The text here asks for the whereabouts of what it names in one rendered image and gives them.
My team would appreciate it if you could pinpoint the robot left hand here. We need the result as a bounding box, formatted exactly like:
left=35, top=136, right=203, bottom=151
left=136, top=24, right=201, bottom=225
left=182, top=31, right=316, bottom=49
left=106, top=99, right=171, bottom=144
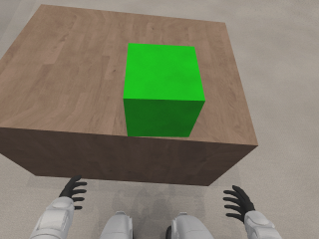
left=59, top=174, right=88, bottom=210

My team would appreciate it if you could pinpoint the left robot thigh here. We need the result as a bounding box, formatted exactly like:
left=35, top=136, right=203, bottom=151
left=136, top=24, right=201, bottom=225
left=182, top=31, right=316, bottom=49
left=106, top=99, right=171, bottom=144
left=99, top=214, right=133, bottom=239

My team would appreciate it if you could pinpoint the robot right hand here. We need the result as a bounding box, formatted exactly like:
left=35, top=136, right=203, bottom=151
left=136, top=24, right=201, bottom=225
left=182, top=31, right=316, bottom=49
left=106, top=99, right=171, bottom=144
left=222, top=185, right=255, bottom=225

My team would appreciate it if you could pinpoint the pedestal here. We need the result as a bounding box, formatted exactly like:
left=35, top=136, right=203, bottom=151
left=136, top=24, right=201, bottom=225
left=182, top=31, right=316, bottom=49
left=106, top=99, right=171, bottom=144
left=0, top=4, right=258, bottom=186

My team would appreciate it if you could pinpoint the left robot shin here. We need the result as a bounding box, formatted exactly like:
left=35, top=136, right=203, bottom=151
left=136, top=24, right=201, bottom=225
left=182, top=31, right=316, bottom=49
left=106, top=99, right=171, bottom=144
left=115, top=211, right=126, bottom=215

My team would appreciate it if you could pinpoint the carton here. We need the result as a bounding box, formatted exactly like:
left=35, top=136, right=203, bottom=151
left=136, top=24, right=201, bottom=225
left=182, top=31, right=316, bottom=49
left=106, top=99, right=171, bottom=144
left=123, top=43, right=205, bottom=137

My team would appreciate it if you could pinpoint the right robot forearm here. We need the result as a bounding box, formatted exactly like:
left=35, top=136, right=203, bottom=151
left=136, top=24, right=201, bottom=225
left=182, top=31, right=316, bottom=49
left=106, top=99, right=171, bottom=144
left=244, top=210, right=282, bottom=239

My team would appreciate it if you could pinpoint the left robot forearm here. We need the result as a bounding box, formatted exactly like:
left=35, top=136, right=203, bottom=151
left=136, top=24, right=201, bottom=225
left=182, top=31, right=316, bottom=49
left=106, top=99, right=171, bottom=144
left=29, top=196, right=75, bottom=239

